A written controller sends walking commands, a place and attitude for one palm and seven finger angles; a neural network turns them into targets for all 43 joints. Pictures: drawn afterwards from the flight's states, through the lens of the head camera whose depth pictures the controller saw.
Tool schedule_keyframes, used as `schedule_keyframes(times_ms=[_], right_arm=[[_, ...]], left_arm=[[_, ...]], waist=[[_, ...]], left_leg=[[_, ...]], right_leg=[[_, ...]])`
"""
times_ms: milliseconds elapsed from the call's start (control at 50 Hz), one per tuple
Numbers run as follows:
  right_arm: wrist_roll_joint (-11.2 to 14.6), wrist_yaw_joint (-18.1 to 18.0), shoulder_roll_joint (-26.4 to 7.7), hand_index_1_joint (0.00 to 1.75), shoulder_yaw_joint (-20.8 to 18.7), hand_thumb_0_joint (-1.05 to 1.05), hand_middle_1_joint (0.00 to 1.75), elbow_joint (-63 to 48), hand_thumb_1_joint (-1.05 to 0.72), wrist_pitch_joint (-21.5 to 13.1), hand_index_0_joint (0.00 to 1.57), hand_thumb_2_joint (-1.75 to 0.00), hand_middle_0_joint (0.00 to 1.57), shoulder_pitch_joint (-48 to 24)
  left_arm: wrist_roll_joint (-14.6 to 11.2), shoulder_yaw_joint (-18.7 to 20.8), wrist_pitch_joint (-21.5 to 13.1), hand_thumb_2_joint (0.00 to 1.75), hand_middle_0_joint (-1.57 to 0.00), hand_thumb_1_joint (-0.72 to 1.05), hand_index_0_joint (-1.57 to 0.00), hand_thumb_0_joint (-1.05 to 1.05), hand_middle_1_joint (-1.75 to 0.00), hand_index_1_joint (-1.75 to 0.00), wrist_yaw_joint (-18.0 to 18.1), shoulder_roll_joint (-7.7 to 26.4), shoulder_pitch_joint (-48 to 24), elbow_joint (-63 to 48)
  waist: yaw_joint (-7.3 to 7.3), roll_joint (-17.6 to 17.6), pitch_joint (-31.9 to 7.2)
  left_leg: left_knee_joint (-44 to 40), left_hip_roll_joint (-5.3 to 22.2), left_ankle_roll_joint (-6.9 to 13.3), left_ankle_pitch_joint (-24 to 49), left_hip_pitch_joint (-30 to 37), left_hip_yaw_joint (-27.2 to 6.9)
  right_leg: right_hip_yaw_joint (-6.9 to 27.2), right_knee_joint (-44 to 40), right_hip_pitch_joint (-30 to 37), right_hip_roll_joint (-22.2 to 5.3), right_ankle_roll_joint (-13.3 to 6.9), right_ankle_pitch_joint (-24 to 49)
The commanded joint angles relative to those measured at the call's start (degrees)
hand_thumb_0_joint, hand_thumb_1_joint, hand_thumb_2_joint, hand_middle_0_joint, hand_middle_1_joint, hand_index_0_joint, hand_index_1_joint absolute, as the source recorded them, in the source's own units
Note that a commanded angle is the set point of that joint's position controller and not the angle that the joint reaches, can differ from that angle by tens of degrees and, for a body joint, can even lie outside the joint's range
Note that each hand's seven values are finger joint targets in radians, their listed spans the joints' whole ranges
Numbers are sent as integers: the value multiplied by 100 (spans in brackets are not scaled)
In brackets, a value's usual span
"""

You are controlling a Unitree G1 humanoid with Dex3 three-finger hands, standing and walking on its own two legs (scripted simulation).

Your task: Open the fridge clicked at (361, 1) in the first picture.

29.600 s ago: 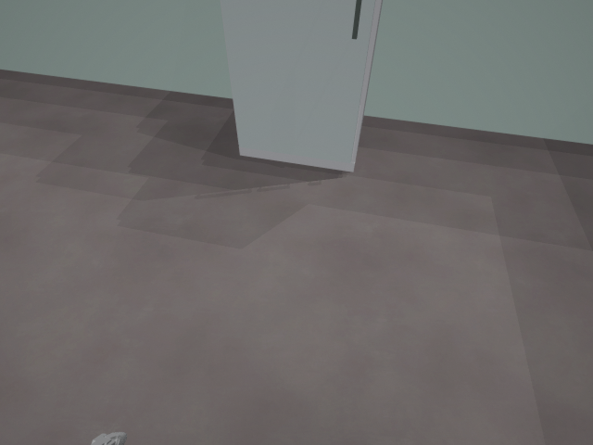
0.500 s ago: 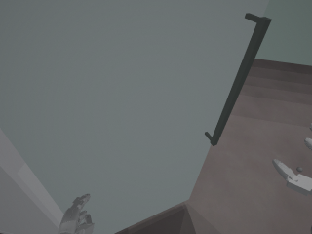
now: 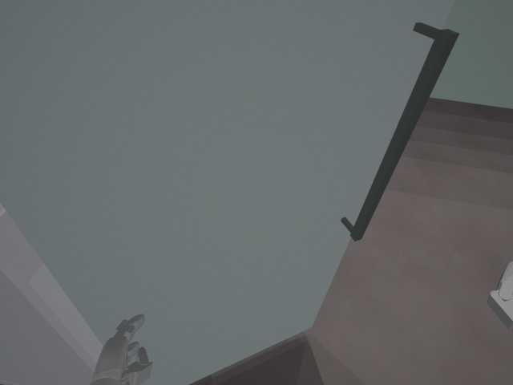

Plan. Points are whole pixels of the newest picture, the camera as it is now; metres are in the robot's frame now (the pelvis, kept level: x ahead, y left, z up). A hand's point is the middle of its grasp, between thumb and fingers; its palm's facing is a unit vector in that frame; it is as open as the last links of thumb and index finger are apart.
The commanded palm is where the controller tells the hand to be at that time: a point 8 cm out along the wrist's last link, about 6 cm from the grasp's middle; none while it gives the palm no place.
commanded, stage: draw the hand back to the body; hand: right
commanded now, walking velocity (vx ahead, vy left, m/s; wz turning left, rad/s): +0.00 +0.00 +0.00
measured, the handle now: (382, 155) +0.45 -0.23 +0.16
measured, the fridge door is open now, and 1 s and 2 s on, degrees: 55 55 55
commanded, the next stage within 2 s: step back with the hand held close in 0.10 s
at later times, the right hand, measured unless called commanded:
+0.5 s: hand (502, 302) +0.18 -0.30 +0.14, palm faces +0.38 +0.80 -0.46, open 7.4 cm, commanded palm +0.13 -0.33 +0.17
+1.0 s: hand out of the picture +0.09 -0.32 +0.15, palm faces +0.50 +0.75 -0.44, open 7.4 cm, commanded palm +0.02 -0.35 +0.17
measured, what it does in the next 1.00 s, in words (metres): shifts its weight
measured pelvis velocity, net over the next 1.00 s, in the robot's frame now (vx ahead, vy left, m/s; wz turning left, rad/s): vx -0.11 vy -0.05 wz -0.04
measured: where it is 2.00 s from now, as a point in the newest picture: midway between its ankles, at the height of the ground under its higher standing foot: outside the picture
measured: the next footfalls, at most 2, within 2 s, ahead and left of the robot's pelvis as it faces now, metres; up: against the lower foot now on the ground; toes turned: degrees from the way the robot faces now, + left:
left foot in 1.02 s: -0.05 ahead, +0.09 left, +0.00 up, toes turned -6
right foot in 1.26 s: -0.07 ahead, -0.16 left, +0.00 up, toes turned -3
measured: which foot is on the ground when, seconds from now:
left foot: down 0.00-0.94, up 0.96-1.00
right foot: down 0.00-1.00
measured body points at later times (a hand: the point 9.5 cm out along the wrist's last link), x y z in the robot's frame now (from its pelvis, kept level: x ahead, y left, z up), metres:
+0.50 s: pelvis -0.02 -0.04 -0.01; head -0.02 -0.03 +0.44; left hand +0.17 +0.20 -0.08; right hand +0.16 -0.34 +0.17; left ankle -0.01 +0.11 -0.74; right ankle +0.01 -0.12 -0.74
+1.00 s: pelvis -0.11 -0.05 -0.03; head -0.10 -0.06 +0.42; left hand +0.08 +0.18 -0.10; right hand +0.06 -0.36 +0.17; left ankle -0.05 +0.10 -0.74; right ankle +0.01 -0.12 -0.74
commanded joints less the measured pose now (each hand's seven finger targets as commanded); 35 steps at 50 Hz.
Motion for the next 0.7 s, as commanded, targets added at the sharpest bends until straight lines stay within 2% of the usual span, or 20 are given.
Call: schedule_keyframes(times_ms=[0,60,100,160,180,200,220,240,260,300,360,380,420,480,540,580,620,660,680], right_arm=[[-11,-60,-1094,30,-598,0,30,-1199,-90,-403,20,-90,20,-556],[-7,-62,-1130,30,-652,0,30,-1164,-90,-400,20,-90,20,-542],[-21,-65,-1174,30,-676,0,30,-1296,-90,-406,20,-90,20,-622],[-33,-77,-1158,30,-665,0,30,-1408,-90,-417,20,-90,20,-634],[-35,-82,-1210,30,-692,0,30,-1390,-90,-400,20,-90,20,-643],[-58,-50,-934,30,-370,0,30,-1480,-90,-416,20,-90,20,-816],[-91,-52,-1533,30,-897,0,30,-1590,-90,-500,20,-90,20,-1107],[-130,-1,-1169,30,-606,0,30,-1226,-90,-475,20,-90,20,-706],[-146,13,-1134,30,-530,0,30,-1183,-90,-445,20,-90,20,-628],[-176,-18,-1227,30,-634,0,30,-1313,-90,-489,20,-90,20,-472],[-172,-78,-1278,30,-754,0,30,-1488,-90,-497,20,-90,20,31],[-163,-98,-1381,30,-874,0,30,-1566,-90,-490,20,-90,20,171],[-159,-116,-1429,30,-923,0,30,-1734,-90,-472,20,-90,20,265],[-149,-164,-1587,30,-1076,0,30,-1875,-90,-465,20,-90,20,292],[-159,-188,-1469,30,-1011,0,30,-1801,-90,-478,20,-90,20,247],[-217,-215,-1449,30,-1054,0,30,-1812,-90,-531,20,-90,20,5],[-286,-230,-1294,30,-1005,0,30,-1648,-90,-615,20,-90,20,-63],[-375,-253,-1249,30,-1001,0,30,-1631,-90,-707,20,-90,20,-205],[-394,-273,-1388,30,-1115,0,30,-1657,-90,-760,20,-90,20,-213]], left_arm=[[3,174,-313,90,-20,90,-20,0,-30,-30,33,619,-918,-942],[4,172,-301,90,-20,90,-20,0,-30,-30,18,616,-921,-948],[10,167,-309,90,-20,90,-20,0,-30,-30,23,620,-917,-952],[13,162,-329,90,-20,90,-20,0,-30,-30,4,617,-892,-956],[23,165,-326,90,-20,90,-20,0,-30,-30,11,642,-898,-936],[14,141,-350,90,-20,90,-20,0,-30,-30,-9,609,-909,-965],[-60,72,-171,90,-20,90,-20,0,-30,-30,-43,784,-912,-1257],[-45,53,-45,90,-20,90,-20,0,-30,-30,-53,684,-854,-1178],[-54,61,30,90,-20,90,-20,0,-30,-30,-67,676,-845,-1252],[-65,115,156,90,-20,90,-20,0,-30,-30,-49,682,-727,-1350],[-74,168,333,90,-20,90,-20,0,-30,-30,-35,705,-619,-1563],[-73,184,378,90,-20,90,-20,0,-30,-30,-16,708,-611,-1610],[-90,185,481,90,-20,90,-20,0,-30,-30,-18,709,-616,-1745],[-99,192,552,90,-20,90,-20,0,-30,-30,30,737,-658,-1849],[-104,192,561,90,-20,90,-20,0,-30,-30,51,767,-628,-1876],[-86,214,515,90,-20,90,-20,0,-30,-30,65,842,-666,-1870],[-83,223,446,90,-20,90,-20,0,-30,-30,57,852,-617,-1818],[-92,234,377,90,-20,90,-20,0,-30,-30,30,872,-587,-1779],[-97,264,349,90,-20,90,-20,0,-30,-30,34,879,-584,-1771]], waist=[[33,167,-319],[16,137,-257],[14,-76,-340],[21,-146,-427],[12,-33,-385],[71,-81,-364],[260,91,298],[298,300,141],[294,485,146],[287,321,-359],[230,-94,-1041],[195,-93,-1273],[186,-131,-1411],[153,-117,-1339],[173,-250,-1048],[164,-565,-865],[204,-667,-615],[222,-644,-465],[212,-500,-531]], left_leg=[[-472,44,-44,650,-451,-136],[-486,24,-36,530,-459,-112],[-438,29,-17,632,-390,-93],[-396,1,0,706,-345,-60],[-388,-7,13,727,-313,-34],[-377,-2,-4,739,-380,-35],[-604,235,-20,951,-1250,-500],[-580,413,-11,944,-1295,-570],[-626,474,-2,836,-1402,-639],[-409,566,41,1149,-1215,-601],[37,485,3,1583,-932,-415],[201,452,-16,1828,-737,-317],[420,370,-56,1852,-740,-273],[637,248,-100,1521,-787,-215],[960,118,-148,827,-817,-192],[1363,8,-164,404,-496,-170],[1743,-41,-183,49,-268,-184],[1888,-64,-180,56,-48,-237],[1725,-13,-145,286,-53,-340]], right_leg=[[-135,-256,163,170,-199,930],[-111,-305,109,161,-178,853],[-104,-310,141,159,-162,957],[-69,-328,173,161,-137,1047],[-45,-332,122,156,-129,1084],[-55,-343,167,152,-131,1097],[105,-82,-461,-2,-231,643],[143,63,-540,3,-224,434],[150,118,-571,13,-219,325],[105,222,-509,-1,-191,606],[116,218,-395,-112,-187,1356],[164,240,-381,-158,-180,1765],[202,259,-436,-245,-175,2115],[344,158,-682,-355,-207,2100],[480,-147,-1242,-533,-292,1346],[715,-552,-1988,-691,-432,144],[878,-878,-2780,-831,-562,-1278],[1010,-968,-3412,-853,-661,-2387],[1023,-788,-3377,-757,-675,-2360]])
